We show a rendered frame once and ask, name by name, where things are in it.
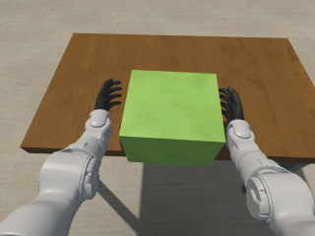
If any robot right hand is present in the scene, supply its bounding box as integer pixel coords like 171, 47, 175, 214
219, 87, 244, 125

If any robot right forearm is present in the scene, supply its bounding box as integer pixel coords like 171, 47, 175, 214
225, 119, 315, 213

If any table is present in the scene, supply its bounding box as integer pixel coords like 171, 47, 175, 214
20, 32, 315, 194

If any left robot upper arm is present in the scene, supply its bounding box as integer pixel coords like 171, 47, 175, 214
0, 151, 99, 236

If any carton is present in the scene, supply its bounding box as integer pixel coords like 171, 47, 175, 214
119, 70, 226, 167

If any robot left hand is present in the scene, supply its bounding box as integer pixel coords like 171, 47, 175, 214
94, 78, 122, 111

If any right robot upper arm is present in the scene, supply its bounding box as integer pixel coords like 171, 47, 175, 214
246, 173, 315, 236

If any robot left forearm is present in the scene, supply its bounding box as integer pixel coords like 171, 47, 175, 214
37, 109, 112, 191

